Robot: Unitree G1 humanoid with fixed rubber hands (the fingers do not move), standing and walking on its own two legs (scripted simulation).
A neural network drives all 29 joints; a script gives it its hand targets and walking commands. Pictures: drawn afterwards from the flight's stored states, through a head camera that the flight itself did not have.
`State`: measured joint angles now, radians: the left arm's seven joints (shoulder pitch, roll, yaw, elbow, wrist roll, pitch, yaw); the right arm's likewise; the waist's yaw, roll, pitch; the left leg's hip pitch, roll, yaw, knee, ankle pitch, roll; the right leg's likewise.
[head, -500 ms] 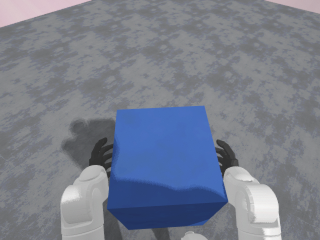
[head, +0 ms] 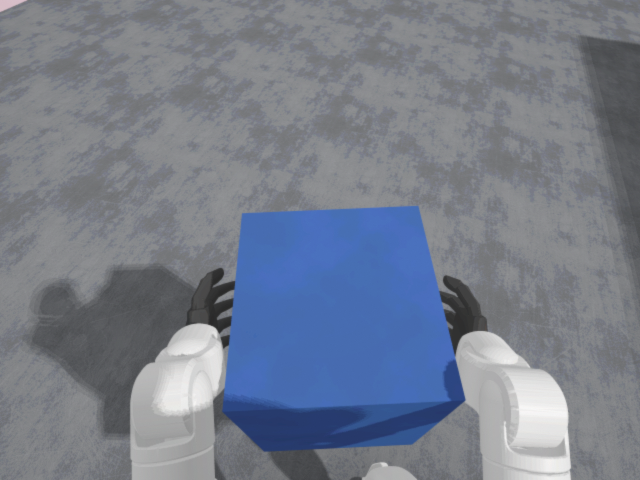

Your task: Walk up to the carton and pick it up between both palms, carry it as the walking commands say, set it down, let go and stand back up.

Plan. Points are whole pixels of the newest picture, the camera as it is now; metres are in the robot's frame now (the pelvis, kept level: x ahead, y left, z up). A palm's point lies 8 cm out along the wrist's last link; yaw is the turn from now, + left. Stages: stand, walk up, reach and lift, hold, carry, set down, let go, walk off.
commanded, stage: carry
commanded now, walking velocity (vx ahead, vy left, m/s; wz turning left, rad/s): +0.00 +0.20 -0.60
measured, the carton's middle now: (334, 339) +0.28 -0.01 +0.03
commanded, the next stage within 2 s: none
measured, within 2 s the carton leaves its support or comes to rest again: neither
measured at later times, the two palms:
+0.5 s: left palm (211, 339) +0.26 +0.13 +0.07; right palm (482, 438) +0.15 -0.14 +0.08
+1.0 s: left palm (214, 349) +0.25 +0.12 +0.09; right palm out of the picture +0.06 -0.10 +0.08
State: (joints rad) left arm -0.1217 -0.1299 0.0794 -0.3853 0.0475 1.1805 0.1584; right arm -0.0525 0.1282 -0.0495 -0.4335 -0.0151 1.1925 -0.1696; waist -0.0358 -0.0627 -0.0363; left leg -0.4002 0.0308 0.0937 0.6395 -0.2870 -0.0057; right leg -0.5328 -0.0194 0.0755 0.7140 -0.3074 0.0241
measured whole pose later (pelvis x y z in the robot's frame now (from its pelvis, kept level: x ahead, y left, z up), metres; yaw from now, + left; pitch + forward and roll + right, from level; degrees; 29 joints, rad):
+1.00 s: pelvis -0.05 +0.17 +0.01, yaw -36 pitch +4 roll +1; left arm -0.11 -0.13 0.06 -0.43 0.04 1.16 0.15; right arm -0.03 0.13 -0.04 -0.51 -0.01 1.18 -0.18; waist -0.03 -0.01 0.01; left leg -0.49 0.04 0.05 0.86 -0.44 -0.04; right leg -0.41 -0.02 0.03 0.60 -0.25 0.00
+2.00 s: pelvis +0.03 +0.38 +0.00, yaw -72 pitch +4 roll -1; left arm -0.13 -0.13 0.08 -0.40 0.03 1.18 0.16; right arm -0.02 0.13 -0.03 -0.47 -0.04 1.18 -0.16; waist 0.04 0.02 -0.05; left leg -0.52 0.07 0.20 0.86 -0.46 0.00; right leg -0.38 -0.02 -0.08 0.68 -0.36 -0.02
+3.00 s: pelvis +0.13 +0.66 +0.00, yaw -88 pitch +1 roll -2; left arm -0.12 -0.13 0.09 -0.44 0.05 1.21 0.16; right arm -0.05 0.13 -0.03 -0.46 -0.03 1.20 -0.16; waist 0.01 -0.04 0.05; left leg -0.46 0.08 0.09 0.67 -0.23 0.03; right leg -0.52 0.04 -0.03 1.05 -0.53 0.00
